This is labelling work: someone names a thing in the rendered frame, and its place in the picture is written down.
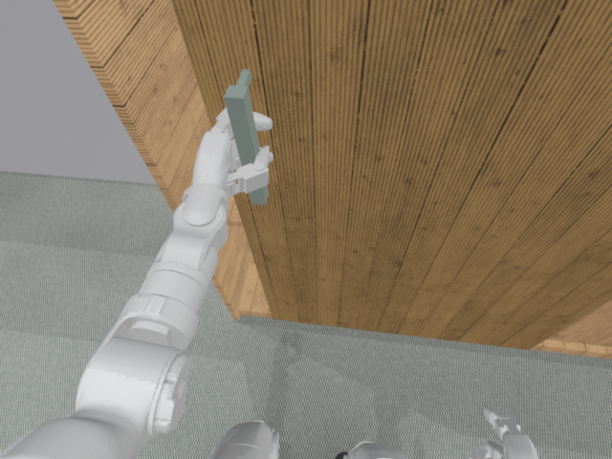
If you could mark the wardrobe door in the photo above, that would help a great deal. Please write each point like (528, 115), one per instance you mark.
(594, 328)
(441, 168)

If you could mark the left robot upper arm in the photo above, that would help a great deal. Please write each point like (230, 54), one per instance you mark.
(133, 391)

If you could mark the handle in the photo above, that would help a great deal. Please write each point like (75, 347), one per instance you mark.
(238, 102)

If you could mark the left robot forearm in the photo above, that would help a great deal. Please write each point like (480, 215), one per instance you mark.
(165, 309)

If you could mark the right robot hand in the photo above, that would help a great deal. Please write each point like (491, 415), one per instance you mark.
(515, 445)

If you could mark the left robot thigh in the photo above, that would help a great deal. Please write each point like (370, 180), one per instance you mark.
(250, 440)

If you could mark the left robot hand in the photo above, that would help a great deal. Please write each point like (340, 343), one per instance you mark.
(218, 156)

